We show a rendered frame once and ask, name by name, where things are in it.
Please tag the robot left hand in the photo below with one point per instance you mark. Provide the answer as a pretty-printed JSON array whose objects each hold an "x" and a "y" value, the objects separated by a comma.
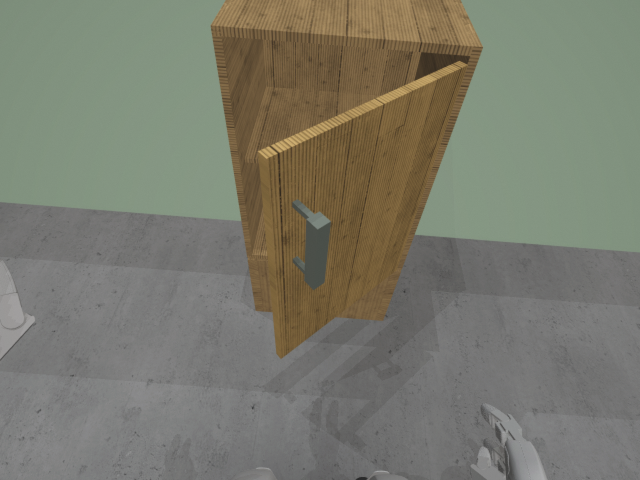
[{"x": 14, "y": 323}]

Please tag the handle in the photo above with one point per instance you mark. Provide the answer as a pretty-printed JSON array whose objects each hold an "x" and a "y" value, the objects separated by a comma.
[{"x": 316, "y": 245}]

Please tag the robot right hand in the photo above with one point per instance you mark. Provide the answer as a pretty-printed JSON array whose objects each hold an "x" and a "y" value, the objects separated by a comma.
[{"x": 518, "y": 460}]

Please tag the cupboard door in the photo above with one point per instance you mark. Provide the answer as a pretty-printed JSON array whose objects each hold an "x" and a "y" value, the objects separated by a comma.
[{"x": 366, "y": 171}]

